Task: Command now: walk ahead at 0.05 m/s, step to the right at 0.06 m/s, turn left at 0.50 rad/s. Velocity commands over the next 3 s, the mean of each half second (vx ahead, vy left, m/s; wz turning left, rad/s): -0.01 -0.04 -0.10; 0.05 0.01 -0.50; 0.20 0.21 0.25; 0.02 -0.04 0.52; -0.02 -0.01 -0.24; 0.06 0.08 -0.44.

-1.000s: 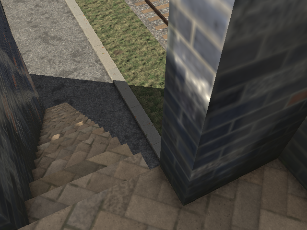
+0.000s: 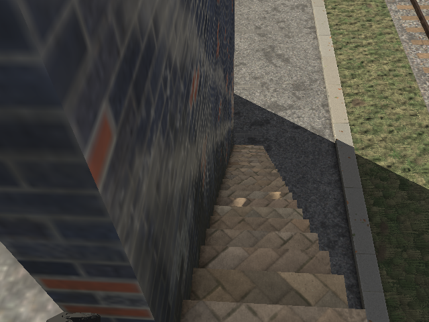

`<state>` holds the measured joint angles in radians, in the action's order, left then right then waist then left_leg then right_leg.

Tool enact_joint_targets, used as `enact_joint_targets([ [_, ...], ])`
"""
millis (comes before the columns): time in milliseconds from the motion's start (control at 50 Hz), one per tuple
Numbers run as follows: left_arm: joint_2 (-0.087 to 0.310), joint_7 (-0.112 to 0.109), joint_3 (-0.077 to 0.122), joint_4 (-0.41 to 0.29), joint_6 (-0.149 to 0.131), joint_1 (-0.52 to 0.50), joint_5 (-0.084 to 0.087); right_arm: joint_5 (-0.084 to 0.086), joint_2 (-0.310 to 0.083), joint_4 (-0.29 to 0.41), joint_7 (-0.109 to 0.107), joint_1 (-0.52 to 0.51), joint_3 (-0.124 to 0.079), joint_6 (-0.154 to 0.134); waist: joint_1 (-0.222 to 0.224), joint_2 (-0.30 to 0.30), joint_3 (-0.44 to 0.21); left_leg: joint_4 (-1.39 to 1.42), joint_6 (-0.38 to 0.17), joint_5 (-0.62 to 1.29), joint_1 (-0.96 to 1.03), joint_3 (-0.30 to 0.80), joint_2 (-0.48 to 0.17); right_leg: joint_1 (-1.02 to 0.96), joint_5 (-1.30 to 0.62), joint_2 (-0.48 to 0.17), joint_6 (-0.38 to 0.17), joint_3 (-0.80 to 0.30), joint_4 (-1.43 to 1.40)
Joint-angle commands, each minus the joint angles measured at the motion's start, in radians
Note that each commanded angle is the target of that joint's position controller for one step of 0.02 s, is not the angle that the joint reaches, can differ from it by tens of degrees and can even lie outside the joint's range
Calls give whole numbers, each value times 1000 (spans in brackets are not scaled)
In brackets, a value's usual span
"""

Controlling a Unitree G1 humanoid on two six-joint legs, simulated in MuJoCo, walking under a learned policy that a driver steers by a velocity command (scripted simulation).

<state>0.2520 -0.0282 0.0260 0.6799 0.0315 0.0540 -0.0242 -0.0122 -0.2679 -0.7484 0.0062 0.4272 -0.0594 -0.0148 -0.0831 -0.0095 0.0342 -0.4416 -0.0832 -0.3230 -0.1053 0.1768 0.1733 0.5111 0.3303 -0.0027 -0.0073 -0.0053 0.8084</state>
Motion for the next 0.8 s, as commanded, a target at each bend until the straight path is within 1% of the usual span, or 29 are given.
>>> enact_joint_targets([
  [20, 105, -6, 26, -85, 9, -41, -3, 3, -190, 67, -38, 10, -55, -13, 7, 0, 3, -95, -145, 1263, 242, 317, -426, 216, -13, -24, -8, -36, -20],
  [40, 103, -4, 25, -73, 3, -4, 1, -3, -179, 59, -42, -5, -57, -10, 15, 41, -15, -100, -111, 1231, 226, 266, -383, 129, -26, -17, -18, -18, -72],
  [60, 98, 1, 27, -59, 2, 41, 8, 5, -151, 52, -43, -31, -46, -12, 40, 64, -40, -119, -69, 1128, 152, 214, -329, -28, -49, 1, -25, -2, -164],
  [80, 89, 5, 30, -34, 0, 118, 8, 14, -136, 53, -39, -79, -40, -11, 95, 63, -74, -183, -23, 1053, 69, 145, -256, -227, -150, 25, -38, 32, -297],
  [100, 100, 3, 36, -3, -1, 195, 4, 33, -127, 66, -34, -105, -38, -19, 135, 35, -117, -292, 19, 932, -11, 105, -202, -412, -426, 9, -72, 22, -395],
  [120, 164, 8, 45, 7, -7, 248, 7, 40, -85, 99, -22, -97, -28, -29, 143, -141, -205, -586, 79, 270, -175, -8, -57, -605, -1067, -214, -191, -209, -363],
  [140, 147, 30, 27, 7, -16, 241, 31, 49, -85, 46, -30, 14, -25, -7, 115, -181, -298, -662, 88, -313, -204, -28, 33, -580, -1387, -407, -297, -416, -374],
  [160, 112, 32, 19, -15, -10, 143, 47, 20, -81, 41, -43, -13, -25, 10, 74, -159, -207, -759, 82, -321, -207, -24, -34, -469, -1297, -346, -323, -390, -401],
  [180, 104, 32, 23, -19, -9, 86, 38, 9, -100, 18, -48, -36, -30, 26, 67, -115, -120, -821, 93, -303, -253, -69, -38, -413, -1280, -306, -294, -332, -386],
  [200, 109, 28, 24, -23, -3, 67, 27, 3, -110, 31, -51, -77, -33, 31, 60, -90, -94, -836, 91, -277, -287, -105, -56, -399, -1188, -262, -261, -302, -405],
  [220, 127, 23, 28, -26, 5, 66, 32, 2, -119, 54, -45, -120, -34, 34, 63, -89, -84, -838, 93, -242, -308, -132, -70, -385, -1135, -229, -248, -292, -423],
  [280, 167, 20, 48, -18, 17, 101, 17, 0, -84, 74, -27, -170, -18, 44, 77, -64, -128, -832, 103, -174, -333, -161, -76, -406, -1035, -176, -233, -267, -439],
  [300, 163, 19, 47, -11, 22, 130, 18, 6, -95, 86, -24, -214, -17, 40, 90, -26, -133, -789, 102, -131, -348, -137, -90, -416, -860, -166, -235, -292, -468],
  [340, 190, 10, 59, -26, 41, 115, 22, 0, -91, 99, -25, -248, -10, 35, 95, -64, -117, -720, 109, -105, -381, -123, -101, -418, -602, -155, -231, -334, -498],
  [380, 152, 13, 49, -25, 64, 135, -2, 8, -69, 80, -16, -248, 2, 43, 96, -86, -140, -571, 106, -107, -373, -114, -116, -417, -277, -150, -245, -392, -544],
  [420, 182, 24, 57, -48, 60, 144, -7, 9, -91, 109, -17, -356, 3, 67, 120, -110, -93, -461, 97, -76, -342, -125, -101, -351, -92, -125, -212, -438, -591],
  [460, 202, 30, 74, -64, 70, 125, -6, 6, -70, 94, -22, -289, 12, 87, 103, -155, -77, -331, 68, -122, -222, -147, -78, -249, 77, -110, -165, -455, -643],
  [500, 203, 39, 83, -70, 77, 131, 5, 10, -71, 77, -36, -243, 15, 71, 97, -150, -61, -189, 27, -101, -108, -160, -55, -180, 106, -90, -113, -475, -674],
  [540, 202, 36, 90, -81, 69, 101, 22, -2, -71, 33, -55, -102, 12, 48, 39, -186, -69, 61, -19, 4, 63, -175, -52, -104, 172, -17, -27, -441, -692],
  [560, 184, 29, 90, -82, 56, 114, 30, -10, -116, 20, -70, -39, 0, 33, 21, -137, -85, 198, -43, -21, 193, -117, -138, -12, 215, 71, 49, -358, -619],
  [580, 114, 20, 83, -68, 55, 214, 41, 1, -208, 64, -82, -133, -21, 22, 77, 204, -134, 298, -115, -252, 154, 272, -491, 27, 267, 180, 40, -191, -197],
  [600, 183, 14, 99, -65, 51, 154, 9, -26, -196, 109, -78, -295, -11, 16, 82, 214, 5, 358, -194, -148, -104, 362, -611, 135, 199, 178, 44, -137, 45],
  [620, 216, 21, 107, -73, 57, 142, -10, -13, -136, 106, -78, -328, 1, -2, 123, 133, 16, 327, -192, -8, -217, 243, -577, 42, 146, 112, 46, -166, 228],
  [640, 176, 16, 95, -48, 56, 203, -31, -1, -101, 116, -80, -381, 10, -2, 184, 88, 1, 282, -141, 123, -233, 131, -511, -4, 78, 106, 33, -155, 356],
  [660, 157, 18, 89, -30, 61, 252, -40, -6, -92, 123, -77, -386, 10, 4, 184, 70, -45, 226, -98, 200, -181, 16, -438, 15, 28, 111, 43, -128, 468],
  [700, 177, 32, 89, -30, 62, 246, -16, -12, -64, 160, -66, -384, 31, 30, 138, 146, -60, 164, -99, 317, -106, -69, -389, 73, 39, 101, 66, -92, 517],
  [760, 154, 48, 69, -89, 68, 118, -8, -17, -108, 123, -60, -225, 16, 46, 36, 184, -28, 125, -112, 324, 8, -95, -400, 123, 69, 65, 108, -42, 295],
  [780, 140, 51, 60, -109, 68, 86, -8, -17, -137, 112, -58, -186, 3, 45, 14, 198, -30, 107, -117, 335, 35, -93, -417, 109, 92, 54, 111, -30, 213],
  [800, 129, 51, 56, -120, 67, 90, 7, -16, -165, 107, -55, -165, -12, 51, 13, 233, -36, 92, -112, 320, 38, -90, -431, 71, 113, 35, 111, -17, 129],
])
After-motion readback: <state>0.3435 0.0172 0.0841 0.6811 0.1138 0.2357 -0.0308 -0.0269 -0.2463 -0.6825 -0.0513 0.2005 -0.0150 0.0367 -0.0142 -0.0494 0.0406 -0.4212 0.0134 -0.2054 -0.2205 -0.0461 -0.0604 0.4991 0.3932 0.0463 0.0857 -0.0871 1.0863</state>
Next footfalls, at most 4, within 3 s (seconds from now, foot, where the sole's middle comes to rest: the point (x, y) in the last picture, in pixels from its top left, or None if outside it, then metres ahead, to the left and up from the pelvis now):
0.10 right None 0.15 -0.10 -0.77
0.56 left None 0.06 0.06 -0.77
0.92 right None -0.06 -0.21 -0.77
1.50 left None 0.17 0.00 -0.77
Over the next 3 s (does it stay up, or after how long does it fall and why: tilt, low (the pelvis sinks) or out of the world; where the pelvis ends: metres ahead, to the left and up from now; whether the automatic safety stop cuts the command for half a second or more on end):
stays up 0.09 -0.16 0.01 its command is cut before an obstacle from the start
